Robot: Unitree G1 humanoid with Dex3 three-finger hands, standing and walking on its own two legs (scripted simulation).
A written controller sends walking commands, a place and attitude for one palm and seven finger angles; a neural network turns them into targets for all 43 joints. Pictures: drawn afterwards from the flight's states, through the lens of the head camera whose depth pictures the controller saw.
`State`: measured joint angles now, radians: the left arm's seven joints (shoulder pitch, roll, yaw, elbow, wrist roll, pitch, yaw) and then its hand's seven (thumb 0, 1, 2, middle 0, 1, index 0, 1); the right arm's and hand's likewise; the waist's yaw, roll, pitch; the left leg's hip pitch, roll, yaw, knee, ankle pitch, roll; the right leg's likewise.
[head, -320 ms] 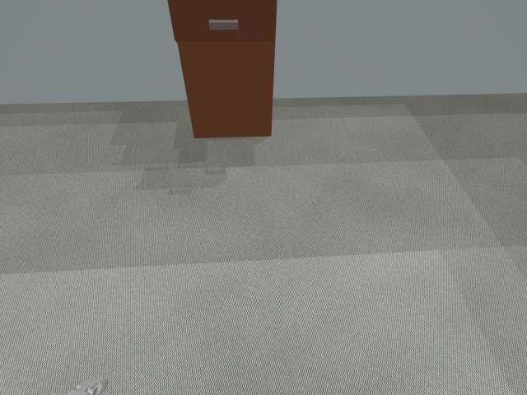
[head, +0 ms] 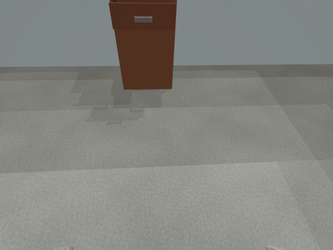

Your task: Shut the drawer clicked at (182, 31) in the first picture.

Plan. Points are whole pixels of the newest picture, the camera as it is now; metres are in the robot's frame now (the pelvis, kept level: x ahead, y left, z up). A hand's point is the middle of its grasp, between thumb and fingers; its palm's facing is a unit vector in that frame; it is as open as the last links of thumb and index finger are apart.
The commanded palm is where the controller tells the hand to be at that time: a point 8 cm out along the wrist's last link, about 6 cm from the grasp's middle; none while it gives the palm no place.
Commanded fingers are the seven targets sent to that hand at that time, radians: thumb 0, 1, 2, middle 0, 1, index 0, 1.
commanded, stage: stand and wait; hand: left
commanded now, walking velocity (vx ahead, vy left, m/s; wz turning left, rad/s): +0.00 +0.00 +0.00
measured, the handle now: (143, 18) +1.47 +0.25 -0.02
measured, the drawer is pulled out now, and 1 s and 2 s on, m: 0.19 0.19 0.19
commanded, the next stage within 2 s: look at it before walking up in 0.62 s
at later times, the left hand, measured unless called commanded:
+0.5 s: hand out of the picture +0.06 +0.24 -0.15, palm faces -0.03 -0.94 -0.34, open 7.4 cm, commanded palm none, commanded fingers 0.00 0.90 0.90 -0.20 -0.30 -0.20 -0.30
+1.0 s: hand out of the picture +0.06 +0.23 -0.15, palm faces -0.03 -0.94 -0.34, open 7.4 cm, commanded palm none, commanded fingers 0.00 0.90 0.90 -0.20 -0.30 -0.20 -0.30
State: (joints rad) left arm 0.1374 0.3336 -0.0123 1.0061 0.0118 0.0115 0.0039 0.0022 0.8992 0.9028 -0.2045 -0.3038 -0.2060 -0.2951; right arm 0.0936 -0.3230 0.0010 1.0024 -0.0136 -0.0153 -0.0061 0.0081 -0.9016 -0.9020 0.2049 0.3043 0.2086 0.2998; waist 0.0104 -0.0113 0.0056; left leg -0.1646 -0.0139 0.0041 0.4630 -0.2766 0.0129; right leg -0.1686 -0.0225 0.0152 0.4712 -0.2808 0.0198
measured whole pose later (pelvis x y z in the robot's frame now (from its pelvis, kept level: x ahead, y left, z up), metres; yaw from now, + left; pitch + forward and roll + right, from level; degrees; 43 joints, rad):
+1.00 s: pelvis -0.01 -0.01 +0.01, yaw +0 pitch -1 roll +0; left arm 0.14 0.34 -0.01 1.09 0.01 0.00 0.00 0.00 0.90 0.90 -0.20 -0.30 -0.21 -0.29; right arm 0.12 -0.34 0.00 1.11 -0.01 -0.02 0.00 0.01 -0.90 -0.90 0.20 0.30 0.21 0.30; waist 0.00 0.00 0.02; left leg -0.14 0.01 0.01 0.38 -0.21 -0.01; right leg -0.15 0.00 0.02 0.39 -0.22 0.00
